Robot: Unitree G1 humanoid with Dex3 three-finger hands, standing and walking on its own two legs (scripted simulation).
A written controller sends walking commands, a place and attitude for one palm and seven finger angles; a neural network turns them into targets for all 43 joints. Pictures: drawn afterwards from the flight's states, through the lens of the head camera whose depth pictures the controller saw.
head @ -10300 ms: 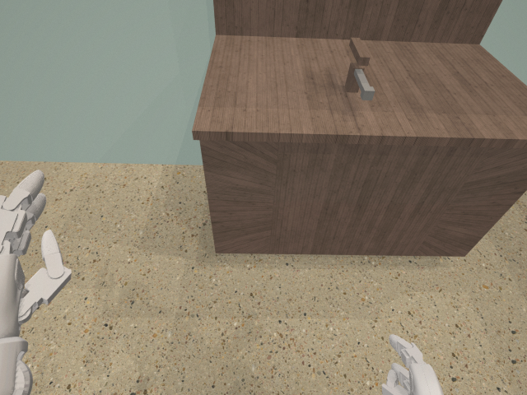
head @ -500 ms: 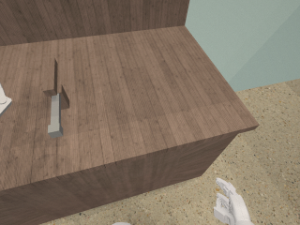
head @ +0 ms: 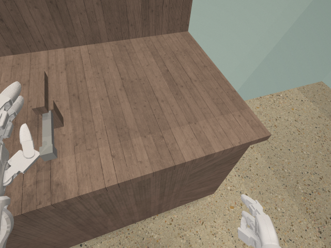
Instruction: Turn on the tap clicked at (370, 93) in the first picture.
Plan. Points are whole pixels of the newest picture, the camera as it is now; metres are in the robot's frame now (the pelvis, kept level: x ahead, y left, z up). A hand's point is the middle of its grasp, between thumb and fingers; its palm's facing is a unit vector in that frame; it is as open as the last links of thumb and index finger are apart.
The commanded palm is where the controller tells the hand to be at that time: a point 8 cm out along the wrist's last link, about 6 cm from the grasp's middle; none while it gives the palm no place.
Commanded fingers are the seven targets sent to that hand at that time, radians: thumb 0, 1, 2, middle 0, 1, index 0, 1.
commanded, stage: shuffle to correct the standing spot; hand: left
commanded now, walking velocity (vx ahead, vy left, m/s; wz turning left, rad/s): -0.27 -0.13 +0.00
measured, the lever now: (48, 152) +0.29 +0.31 +0.04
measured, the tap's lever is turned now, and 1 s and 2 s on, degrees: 0 0 0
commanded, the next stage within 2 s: come to a stop and stand still in 0.22 s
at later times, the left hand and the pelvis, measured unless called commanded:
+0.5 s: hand (21, 217) +0.13 +0.23 +0.15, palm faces +0.41 -0.83 -0.38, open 7.4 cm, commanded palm +0.07 +0.26 +0.18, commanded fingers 0.00 0.90 0.90 -0.20 -0.30 -0.20 -0.30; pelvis -0.07 -0.03 -0.01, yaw +4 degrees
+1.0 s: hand (17, 243) +0.10 +0.22 +0.16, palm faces +0.45 -0.84 -0.31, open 7.4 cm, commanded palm +0.04 +0.25 +0.18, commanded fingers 0.00 0.90 0.90 -0.20 -0.30 -0.20 -0.30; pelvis -0.10 -0.04 -0.03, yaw +4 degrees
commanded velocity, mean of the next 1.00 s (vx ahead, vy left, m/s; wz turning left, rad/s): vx -0.05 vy -0.04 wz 0.04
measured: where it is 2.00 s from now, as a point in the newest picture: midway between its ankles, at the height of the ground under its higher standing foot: outside the picture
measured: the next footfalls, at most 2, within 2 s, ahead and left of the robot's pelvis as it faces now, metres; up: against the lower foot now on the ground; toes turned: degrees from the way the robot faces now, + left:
left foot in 0.44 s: -0.07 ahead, +0.06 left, +0.00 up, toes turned +6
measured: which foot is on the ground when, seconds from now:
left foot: down 0.00-0.26, up 0.28-0.42, down 0.44-1.00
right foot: down 0.00-1.00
